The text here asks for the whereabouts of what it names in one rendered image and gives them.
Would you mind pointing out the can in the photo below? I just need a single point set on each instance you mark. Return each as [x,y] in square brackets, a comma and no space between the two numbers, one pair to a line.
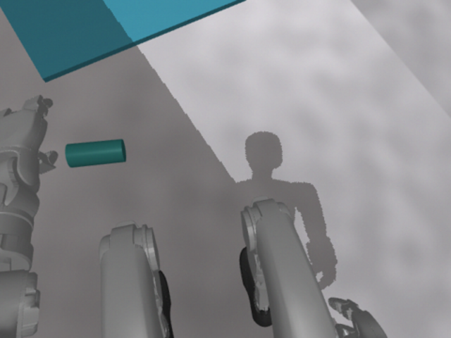
[95,153]

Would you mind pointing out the left robot arm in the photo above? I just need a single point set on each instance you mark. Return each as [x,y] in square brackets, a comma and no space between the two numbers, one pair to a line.
[19,297]

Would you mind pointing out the right robot hand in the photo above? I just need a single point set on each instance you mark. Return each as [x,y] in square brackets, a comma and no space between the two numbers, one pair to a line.
[365,325]

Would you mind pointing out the right robot foot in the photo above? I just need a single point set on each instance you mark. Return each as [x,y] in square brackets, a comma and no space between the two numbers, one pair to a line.
[262,318]

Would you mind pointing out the left robot hand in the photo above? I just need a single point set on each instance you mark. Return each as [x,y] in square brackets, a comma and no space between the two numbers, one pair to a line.
[27,128]

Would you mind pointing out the left robot foot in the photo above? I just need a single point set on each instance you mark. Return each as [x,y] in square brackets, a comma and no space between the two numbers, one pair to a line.
[166,308]

